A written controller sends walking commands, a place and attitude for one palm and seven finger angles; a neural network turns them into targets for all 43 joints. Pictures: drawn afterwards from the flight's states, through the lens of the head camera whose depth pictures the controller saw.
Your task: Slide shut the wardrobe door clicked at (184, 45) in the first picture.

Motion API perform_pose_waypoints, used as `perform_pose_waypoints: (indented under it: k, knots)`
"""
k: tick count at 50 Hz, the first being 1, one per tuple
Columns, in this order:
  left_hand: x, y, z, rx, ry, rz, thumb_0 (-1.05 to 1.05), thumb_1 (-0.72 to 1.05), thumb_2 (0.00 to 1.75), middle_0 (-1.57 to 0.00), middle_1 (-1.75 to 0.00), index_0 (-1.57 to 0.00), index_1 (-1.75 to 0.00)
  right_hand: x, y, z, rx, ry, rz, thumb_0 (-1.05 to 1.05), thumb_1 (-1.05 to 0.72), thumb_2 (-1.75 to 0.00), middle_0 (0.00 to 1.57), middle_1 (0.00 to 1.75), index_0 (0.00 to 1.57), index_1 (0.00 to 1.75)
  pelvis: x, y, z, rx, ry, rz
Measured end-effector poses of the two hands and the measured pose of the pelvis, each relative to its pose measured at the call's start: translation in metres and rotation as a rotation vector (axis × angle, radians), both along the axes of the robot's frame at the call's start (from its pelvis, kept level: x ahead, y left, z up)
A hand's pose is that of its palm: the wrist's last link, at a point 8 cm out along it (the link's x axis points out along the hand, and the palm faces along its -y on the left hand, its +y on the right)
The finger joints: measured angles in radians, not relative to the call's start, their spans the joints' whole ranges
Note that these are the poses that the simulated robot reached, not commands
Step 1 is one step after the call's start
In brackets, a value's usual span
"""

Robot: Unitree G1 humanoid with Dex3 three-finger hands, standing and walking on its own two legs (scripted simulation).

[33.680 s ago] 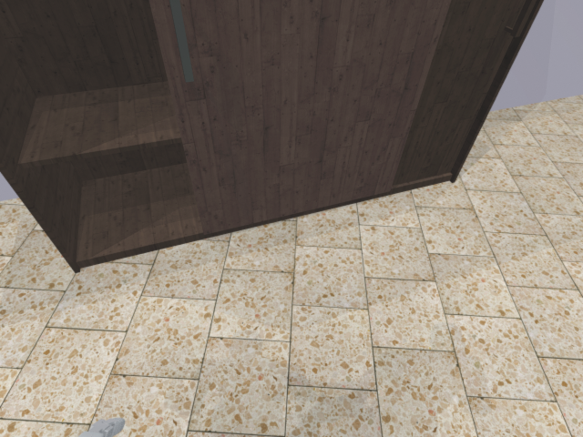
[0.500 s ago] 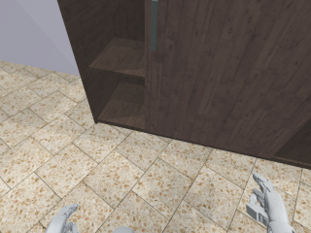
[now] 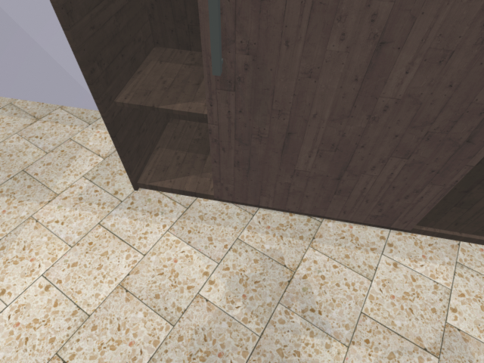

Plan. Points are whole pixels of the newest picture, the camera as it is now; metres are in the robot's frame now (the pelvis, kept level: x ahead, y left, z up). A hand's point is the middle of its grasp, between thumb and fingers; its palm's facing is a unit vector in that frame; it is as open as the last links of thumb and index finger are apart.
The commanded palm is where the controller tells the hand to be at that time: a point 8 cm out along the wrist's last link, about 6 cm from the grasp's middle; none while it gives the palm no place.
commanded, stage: let the arm hang, fingers relaxed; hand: right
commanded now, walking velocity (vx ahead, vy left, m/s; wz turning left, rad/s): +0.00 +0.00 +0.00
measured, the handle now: (217, 32) +0.86 +0.13 +0.11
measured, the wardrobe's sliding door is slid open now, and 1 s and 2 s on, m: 0.41 0.41 0.41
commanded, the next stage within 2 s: look to check the result in 0.44 s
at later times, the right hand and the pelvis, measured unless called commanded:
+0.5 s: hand out of the picture +0.02 -0.18 -0.17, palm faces +0.00 +0.98 -0.19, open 7.3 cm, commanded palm none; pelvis +0.00 +0.00 +0.00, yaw +1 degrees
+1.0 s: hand out of the picture +0.00 -0.17 -0.18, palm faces -0.01 +0.98 -0.18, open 7.4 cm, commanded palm none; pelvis -0.01 +0.00 +0.00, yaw +1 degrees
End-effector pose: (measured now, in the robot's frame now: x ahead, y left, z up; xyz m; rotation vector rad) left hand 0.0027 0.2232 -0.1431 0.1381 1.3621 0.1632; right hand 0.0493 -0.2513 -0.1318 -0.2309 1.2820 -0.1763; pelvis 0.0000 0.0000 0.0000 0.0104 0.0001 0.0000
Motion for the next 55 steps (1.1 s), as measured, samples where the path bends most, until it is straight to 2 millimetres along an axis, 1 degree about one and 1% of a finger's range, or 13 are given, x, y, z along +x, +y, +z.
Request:
perform_pose_waypoints:
  k: [5, 9, 14, 29, 36, 44, 55]
  knots:
    - [0.005, -0.002, -0.002, -0.004, -0.017, -0.001, 0.02, 0.92, 0.90, -0.20, -0.30, -0.20, -0.30, 0.003, 0.002, 0.001, 0.008, -0.006, 0.004, 0.01, -0.92, -0.90, 0.20, 0.30, 0.19, 0.30, 0.003, -0.003, 0.001, -0.002, -0.015, 0.006]
    - [0.008, -0.001, -0.001, -0.002, -0.027, -0.001, 0.01, 0.92, 0.90, -0.20, -0.30, -0.20, -0.30, 0.002, 0.011, -0.002, 0.032, -0.003, 0.008, 0.01, -0.91, -0.90, 0.20, 0.30, 0.19, 0.30, 0.003, -0.004, 0.001, -0.003, -0.022, 0.011]
    - [0.006, -0.001, 0.001, 0.002, -0.026, 0.002, 0.01, 0.92, 0.90, -0.20, -0.30, -0.20, -0.30, -0.005, 0.024, -0.007, 0.068, 0.014, 0.006, 0.01, -0.91, -0.90, 0.20, 0.30, 0.19, 0.30, 0.003, -0.003, 0.002, -0.003, -0.029, 0.014]
    - [-0.021, -0.010, 0.001, -0.012, 0.038, 0.028, 0.01, 0.91, 0.90, -0.20, -0.30, -0.20, -0.30, -0.041, 0.028, -0.012, 0.081, 0.102, -0.017, 0.01, -0.92, -0.90, 0.20, 0.30, 0.20, 0.30, -0.002, -0.003, 0.003, 0.001, -0.036, 0.018]
    - [-0.034, -0.016, 0.000, -0.023, 0.065, 0.040, 0.01, 0.90, 0.90, -0.20, -0.30, -0.20, -0.30, -0.052, 0.030, -0.013, 0.087, 0.129, -0.020, 0.01, -0.91, -0.90, 0.20, 0.30, 0.20, 0.30, -0.005, -0.004, 0.003, 0.001, -0.036, 0.021]
    - [-0.042, -0.019, 0.000, -0.026, 0.080, 0.052, 0.01, 0.90, 0.90, -0.20, -0.30, -0.20, -0.30, -0.054, 0.033, -0.013, 0.093, 0.136, -0.018, 0.01, -0.91, -0.90, 0.20, 0.30, 0.20, 0.30, -0.006, -0.004, 0.003, 0.000, -0.033, 0.022]
    - [-0.040, -0.020, 0.000, -0.024, 0.071, 0.055, 0.01, 0.90, 0.90, -0.20, -0.30, -0.20, -0.30, -0.050, 0.031, -0.014, 0.089, 0.124, -0.017, 0.01, -0.92, -0.90, 0.20, 0.30, 0.19, 0.30, -0.005, -0.005, 0.003, 0.000, -0.033, 0.023]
